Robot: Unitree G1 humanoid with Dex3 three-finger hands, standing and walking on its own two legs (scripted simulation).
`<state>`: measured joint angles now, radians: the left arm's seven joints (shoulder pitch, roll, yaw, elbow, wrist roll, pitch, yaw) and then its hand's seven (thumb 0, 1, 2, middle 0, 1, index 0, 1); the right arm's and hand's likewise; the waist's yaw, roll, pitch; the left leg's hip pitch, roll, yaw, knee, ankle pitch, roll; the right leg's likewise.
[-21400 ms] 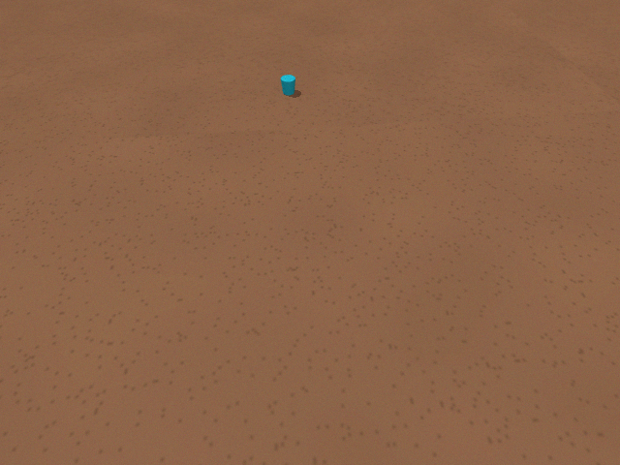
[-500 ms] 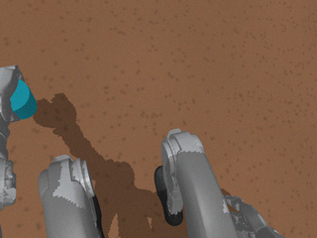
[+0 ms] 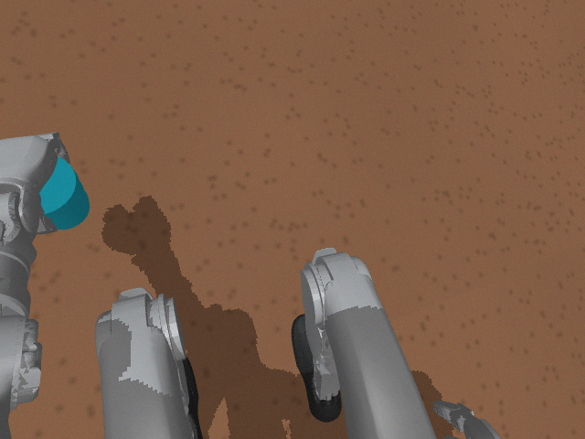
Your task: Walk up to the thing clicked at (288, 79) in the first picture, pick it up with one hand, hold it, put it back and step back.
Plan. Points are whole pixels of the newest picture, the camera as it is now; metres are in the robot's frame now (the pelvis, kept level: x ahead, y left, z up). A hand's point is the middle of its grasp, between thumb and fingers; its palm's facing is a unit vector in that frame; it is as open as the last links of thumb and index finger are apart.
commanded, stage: lift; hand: left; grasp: from above
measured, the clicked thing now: (52, 197) +0.48 +0.27 -0.19
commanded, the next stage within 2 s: hold in 1.38 s
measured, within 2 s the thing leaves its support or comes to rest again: neither
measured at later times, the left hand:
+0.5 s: hand out of the picture +0.40 +0.28 +0.01, palm faces -0.45 -0.10 -0.89, open 11.3 cm
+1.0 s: hand out of the picture +0.35 +0.25 +0.20, palm faces -0.48 -0.11 -0.87, open 11.3 cm
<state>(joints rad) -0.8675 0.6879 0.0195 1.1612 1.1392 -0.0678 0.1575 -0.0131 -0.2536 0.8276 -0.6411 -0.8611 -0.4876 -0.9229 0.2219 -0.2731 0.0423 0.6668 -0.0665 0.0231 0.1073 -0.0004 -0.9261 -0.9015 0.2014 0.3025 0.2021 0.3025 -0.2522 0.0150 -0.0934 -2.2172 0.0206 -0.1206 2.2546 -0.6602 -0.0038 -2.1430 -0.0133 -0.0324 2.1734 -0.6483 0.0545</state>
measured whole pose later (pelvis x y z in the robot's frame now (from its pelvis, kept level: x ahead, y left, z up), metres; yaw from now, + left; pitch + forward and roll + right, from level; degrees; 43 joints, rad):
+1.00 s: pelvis +0.04 +0.00 +0.29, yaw +5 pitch +17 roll -2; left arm -0.34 0.42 -0.16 0.84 1.01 0.03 0.13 -0.03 -0.24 0.82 -0.64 -0.84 -0.48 -0.93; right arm 0.24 -0.25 -0.02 0.73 0.02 0.01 -0.05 0.00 -0.90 -0.90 0.20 0.30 0.20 0.30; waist -0.09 0.03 -0.15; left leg -1.03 0.05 -0.02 1.22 -0.49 -0.01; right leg -1.01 -0.02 -0.01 1.18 -0.48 0.03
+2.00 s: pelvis +0.09 +0.01 +0.38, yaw +4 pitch +5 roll +0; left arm -0.24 0.38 -0.20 0.76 1.03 0.03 0.08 -0.03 -0.22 0.81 -0.62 -0.85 -0.46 -0.94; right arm 0.24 -0.26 -0.06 0.72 0.03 0.04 -0.02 0.01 -0.90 -0.89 0.20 0.30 0.20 0.30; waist -0.03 0.03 -0.05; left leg -0.42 0.03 0.03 0.65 -0.32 0.00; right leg -0.42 -0.04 0.02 0.63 -0.30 0.04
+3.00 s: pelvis +0.07 +0.00 +0.39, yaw +4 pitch +1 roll +0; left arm -0.21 0.38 -0.22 0.65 1.02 0.03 -0.02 -0.03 -0.23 0.86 -0.60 -0.87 -0.44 -0.96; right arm 0.19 -0.26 -0.03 0.69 0.05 0.05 -0.03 0.01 -0.91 -0.90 0.20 0.30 0.20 0.30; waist 0.00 0.04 0.00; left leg -0.29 0.03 0.04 0.53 -0.25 -0.01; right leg -0.30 -0.04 0.02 0.52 -0.24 0.04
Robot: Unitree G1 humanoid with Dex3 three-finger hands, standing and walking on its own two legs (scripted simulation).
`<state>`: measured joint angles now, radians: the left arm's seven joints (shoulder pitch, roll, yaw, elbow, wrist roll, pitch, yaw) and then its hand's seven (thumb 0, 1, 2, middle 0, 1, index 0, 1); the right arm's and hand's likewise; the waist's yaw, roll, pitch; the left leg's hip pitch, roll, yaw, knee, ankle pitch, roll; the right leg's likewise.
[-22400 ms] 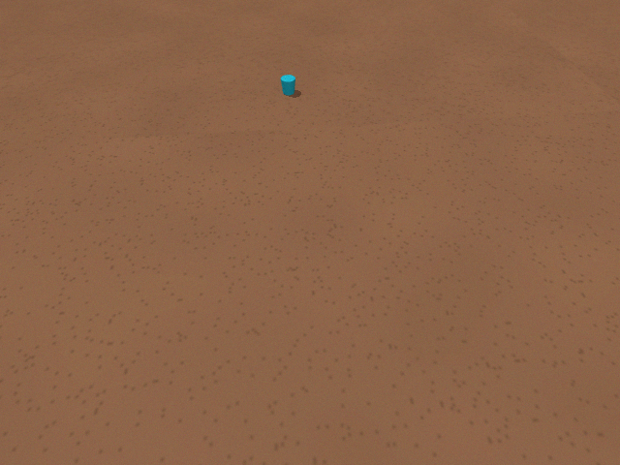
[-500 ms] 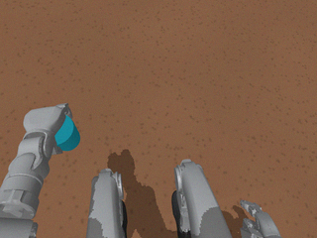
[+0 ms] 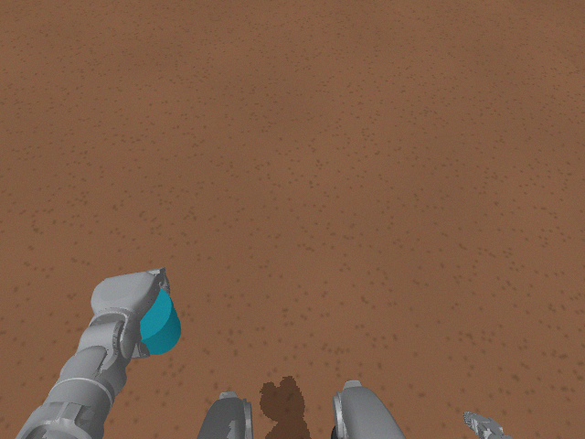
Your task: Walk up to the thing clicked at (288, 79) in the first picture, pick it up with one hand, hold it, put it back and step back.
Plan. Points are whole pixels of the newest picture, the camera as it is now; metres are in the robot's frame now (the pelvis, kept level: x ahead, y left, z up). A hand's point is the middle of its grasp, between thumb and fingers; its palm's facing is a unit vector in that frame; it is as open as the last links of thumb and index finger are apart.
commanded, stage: lift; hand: left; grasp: from above
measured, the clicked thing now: (151, 323) +0.34 +0.22 -0.14
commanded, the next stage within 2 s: hold in 0.38 s
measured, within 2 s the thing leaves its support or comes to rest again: neither
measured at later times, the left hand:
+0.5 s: hand (124, 300) +0.33 +0.22 -0.02, palm faces -0.47 -0.07 -0.88, open 11.3 cm
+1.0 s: hand (112, 287) +0.34 +0.23 +0.01, palm faces -0.48 -0.05 -0.88, open 11.3 cm
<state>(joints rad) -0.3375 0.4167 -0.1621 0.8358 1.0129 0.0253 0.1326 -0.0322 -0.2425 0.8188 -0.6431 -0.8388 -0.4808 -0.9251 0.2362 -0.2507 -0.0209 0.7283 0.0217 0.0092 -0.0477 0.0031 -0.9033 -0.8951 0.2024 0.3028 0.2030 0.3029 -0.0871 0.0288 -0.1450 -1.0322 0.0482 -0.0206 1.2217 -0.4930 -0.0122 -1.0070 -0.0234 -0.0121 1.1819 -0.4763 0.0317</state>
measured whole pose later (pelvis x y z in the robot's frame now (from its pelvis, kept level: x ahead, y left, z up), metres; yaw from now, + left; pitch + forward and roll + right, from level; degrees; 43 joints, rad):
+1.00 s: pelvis +0.05 +0.01 +0.09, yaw -1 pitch +5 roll +0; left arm -0.24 0.38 -0.20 0.76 1.03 0.03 0.08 -0.03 -0.22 0.81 -0.62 -0.85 -0.46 -0.94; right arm 0.24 -0.26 -0.06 0.72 0.03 0.04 -0.02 0.01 -0.90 -0.89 0.20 0.30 0.20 0.30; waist -0.03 0.03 -0.05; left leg -0.42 0.03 0.03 0.65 -0.32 0.00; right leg -0.42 -0.04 0.02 0.63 -0.30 0.04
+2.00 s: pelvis +0.03 +0.00 +0.10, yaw -1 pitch +1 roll +0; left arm -0.21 0.38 -0.22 0.65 1.02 0.03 -0.02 -0.03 -0.23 0.86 -0.60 -0.87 -0.44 -0.96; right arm 0.19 -0.26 -0.03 0.69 0.05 0.05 -0.03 0.01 -0.91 -0.90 0.20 0.30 0.20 0.30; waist 0.00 0.04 0.00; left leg -0.29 0.03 0.04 0.53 -0.25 -0.01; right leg -0.30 -0.04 0.02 0.52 -0.24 0.04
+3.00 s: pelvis +0.02 +0.00 +0.05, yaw +0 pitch +14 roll -1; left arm -0.41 0.35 -0.16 1.08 1.18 -0.07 0.30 -0.03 -0.23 0.91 -0.56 -0.91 -0.41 -0.99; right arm 0.23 -0.27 -0.07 0.72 -0.01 0.05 0.01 0.00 -0.89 -0.89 0.20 0.30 0.20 0.30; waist -0.06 -0.01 -0.09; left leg -0.77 0.03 0.01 0.93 -0.40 -0.01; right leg -0.76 -0.04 0.00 0.90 -0.38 0.04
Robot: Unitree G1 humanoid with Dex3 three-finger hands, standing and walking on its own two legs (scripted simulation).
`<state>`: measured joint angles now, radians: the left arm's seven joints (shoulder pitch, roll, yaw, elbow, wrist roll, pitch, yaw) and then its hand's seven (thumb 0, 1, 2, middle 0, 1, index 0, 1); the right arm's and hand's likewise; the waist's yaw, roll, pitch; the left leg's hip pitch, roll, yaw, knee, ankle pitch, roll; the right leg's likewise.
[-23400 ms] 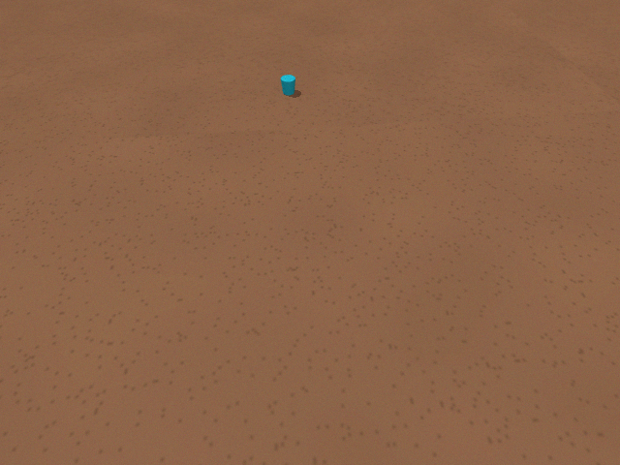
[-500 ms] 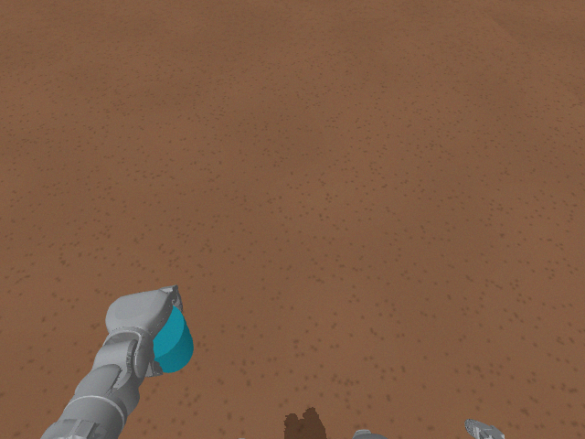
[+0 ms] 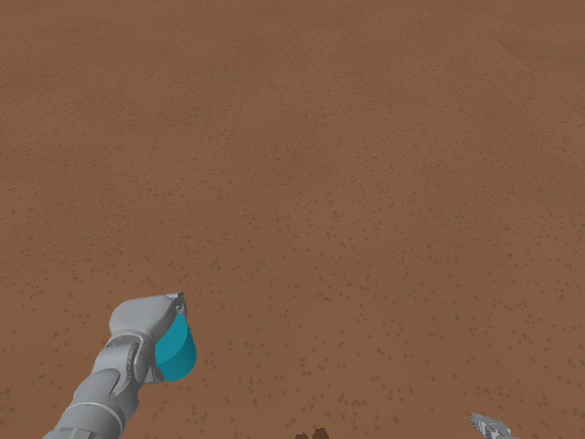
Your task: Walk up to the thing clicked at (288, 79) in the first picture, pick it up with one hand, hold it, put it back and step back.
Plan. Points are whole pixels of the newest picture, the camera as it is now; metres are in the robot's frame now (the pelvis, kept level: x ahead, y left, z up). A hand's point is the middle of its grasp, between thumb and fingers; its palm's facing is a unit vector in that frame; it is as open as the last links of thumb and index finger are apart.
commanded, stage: hold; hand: left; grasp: from above
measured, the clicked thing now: (167, 348) +0.30 +0.22 -0.12
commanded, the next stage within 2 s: crouch in 1.38 s
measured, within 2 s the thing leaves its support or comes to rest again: neither
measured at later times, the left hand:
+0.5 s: hand (152, 352) +0.27 +0.22 -0.06, palm faces -0.47 -0.06 -0.88, open 11.3 cm
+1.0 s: hand (149, 351) +0.27 +0.22 -0.04, palm faces -0.48 -0.05 -0.88, open 11.3 cm
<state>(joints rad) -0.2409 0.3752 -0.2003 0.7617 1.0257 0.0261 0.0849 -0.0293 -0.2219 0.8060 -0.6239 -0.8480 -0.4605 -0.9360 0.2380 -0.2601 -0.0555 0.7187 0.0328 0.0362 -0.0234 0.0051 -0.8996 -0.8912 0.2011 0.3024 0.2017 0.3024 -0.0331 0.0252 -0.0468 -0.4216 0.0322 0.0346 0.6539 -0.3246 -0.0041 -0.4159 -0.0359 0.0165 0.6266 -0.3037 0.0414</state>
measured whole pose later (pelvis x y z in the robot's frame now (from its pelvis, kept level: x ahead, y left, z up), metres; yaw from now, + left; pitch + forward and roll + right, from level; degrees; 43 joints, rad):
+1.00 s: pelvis -0.01 +0.00 +0.01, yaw +0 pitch +1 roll +0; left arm -0.21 0.38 -0.22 0.65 1.02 0.03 -0.02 -0.03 -0.23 0.86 -0.60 -0.87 -0.44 -0.96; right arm 0.19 -0.26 -0.03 0.69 0.05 0.05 -0.03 0.01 -0.91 -0.90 0.20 0.30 0.20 0.30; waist 0.00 0.04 0.00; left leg -0.29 0.03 0.04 0.53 -0.25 -0.01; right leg -0.30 -0.04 0.02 0.52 -0.24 0.04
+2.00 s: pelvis -0.02 +0.00 -0.04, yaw +1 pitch +14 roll -1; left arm -0.41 0.35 -0.16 1.08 1.18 -0.07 0.30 -0.03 -0.23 0.91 -0.56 -0.91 -0.41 -0.99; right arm 0.23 -0.27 -0.07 0.72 -0.01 0.05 0.01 0.00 -0.89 -0.89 0.20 0.30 0.20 0.30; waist -0.06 -0.01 -0.09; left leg -0.77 0.03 0.01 0.93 -0.40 -0.01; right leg -0.76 -0.04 0.00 0.90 -0.38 0.04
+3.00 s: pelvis -0.07 -0.01 -0.34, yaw -3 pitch +38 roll -6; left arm -0.89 0.60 0.07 1.37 1.24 -0.11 0.39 -0.04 -0.24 0.91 -0.58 -0.90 -0.43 -0.98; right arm 0.18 -0.26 -0.01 0.74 -0.13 -0.08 0.10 0.00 -0.91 -0.90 0.20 0.30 0.20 0.30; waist -0.23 0.01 -0.13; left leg -2.10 0.03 -0.11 2.13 -0.70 -0.02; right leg -2.05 -0.01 -0.03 2.07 -0.68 0.04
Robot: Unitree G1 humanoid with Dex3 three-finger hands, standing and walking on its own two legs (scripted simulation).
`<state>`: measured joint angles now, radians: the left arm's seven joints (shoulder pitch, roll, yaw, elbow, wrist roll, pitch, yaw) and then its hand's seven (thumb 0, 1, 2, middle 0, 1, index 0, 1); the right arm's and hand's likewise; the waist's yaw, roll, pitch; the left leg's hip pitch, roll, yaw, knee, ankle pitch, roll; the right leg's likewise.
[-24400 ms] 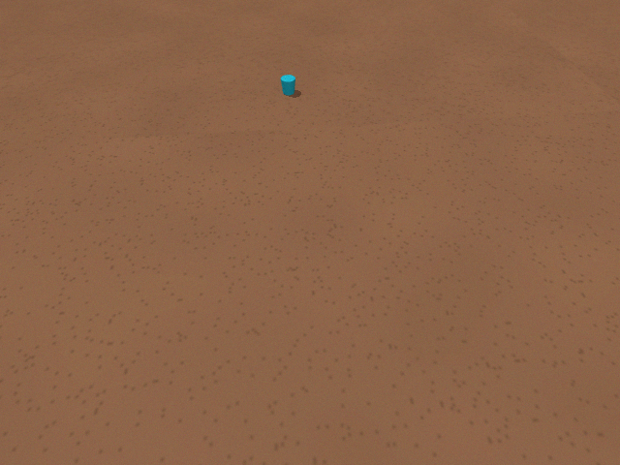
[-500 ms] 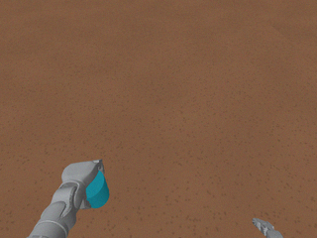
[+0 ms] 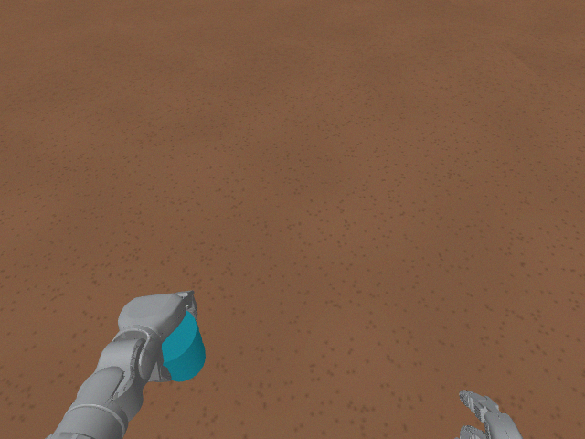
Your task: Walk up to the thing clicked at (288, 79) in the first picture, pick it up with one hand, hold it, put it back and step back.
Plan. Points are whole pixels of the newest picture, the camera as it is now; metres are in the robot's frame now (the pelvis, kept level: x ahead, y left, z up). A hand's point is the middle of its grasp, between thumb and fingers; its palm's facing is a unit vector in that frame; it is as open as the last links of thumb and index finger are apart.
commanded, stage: hold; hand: left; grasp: from above
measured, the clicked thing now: (176, 348) +0.29 +0.21 -0.10
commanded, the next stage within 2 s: crouch in 0.38 s
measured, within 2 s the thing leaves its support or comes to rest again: neither
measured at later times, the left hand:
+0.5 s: hand (163, 342) +0.28 +0.22 -0.06, palm faces -0.48 -0.06 -0.88, open 11.3 cm
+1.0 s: hand (182, 363) +0.29 +0.23 -0.17, palm faces -0.50 +0.02 -0.87, open 11.3 cm
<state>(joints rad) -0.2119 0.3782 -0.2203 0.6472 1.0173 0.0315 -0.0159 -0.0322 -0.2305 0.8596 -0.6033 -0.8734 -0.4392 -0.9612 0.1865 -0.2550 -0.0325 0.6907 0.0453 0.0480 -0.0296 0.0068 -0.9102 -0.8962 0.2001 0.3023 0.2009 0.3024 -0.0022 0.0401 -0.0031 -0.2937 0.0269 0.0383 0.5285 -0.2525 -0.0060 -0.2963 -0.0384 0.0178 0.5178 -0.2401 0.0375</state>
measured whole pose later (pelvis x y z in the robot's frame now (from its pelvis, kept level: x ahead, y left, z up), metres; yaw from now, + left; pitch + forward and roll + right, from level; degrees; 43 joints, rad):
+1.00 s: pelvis -0.01 +0.00 -0.05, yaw +1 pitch +14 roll -1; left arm -0.41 0.35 -0.16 1.08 1.18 -0.07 0.30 -0.03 -0.23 0.91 -0.56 -0.91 -0.41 -0.99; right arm 0.23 -0.27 -0.07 0.72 -0.01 0.05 0.01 0.00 -0.89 -0.89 0.20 0.30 0.20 0.30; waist -0.06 -0.01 -0.09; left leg -0.77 0.03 0.01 0.93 -0.40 -0.01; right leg -0.76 -0.04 0.00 0.90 -0.38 0.04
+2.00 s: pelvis -0.06 +0.00 -0.35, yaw -3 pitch +38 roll -6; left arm -0.89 0.60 0.07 1.37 1.24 -0.11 0.39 -0.04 -0.24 0.91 -0.58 -0.90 -0.43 -0.98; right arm 0.18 -0.26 -0.01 0.74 -0.13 -0.08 0.10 0.00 -0.91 -0.90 0.20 0.30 0.20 0.30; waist -0.23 0.01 -0.13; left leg -2.10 0.03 -0.11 2.13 -0.70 -0.02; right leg -2.05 -0.01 -0.03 2.07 -0.68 0.04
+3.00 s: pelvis -0.07 +0.00 -0.44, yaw -5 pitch +35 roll -8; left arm -0.99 0.75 0.11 1.51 1.29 -0.17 0.44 -0.03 -0.25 0.92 -0.58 -0.89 -0.44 -0.97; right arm 0.17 -0.29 0.08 0.74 -0.17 -0.10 0.15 0.00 -0.92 -0.90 0.20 0.30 0.20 0.30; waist -0.30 -0.03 0.01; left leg -2.33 0.01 -0.16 2.41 -0.70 -0.03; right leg -2.26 0.00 -0.05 2.32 -0.67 0.06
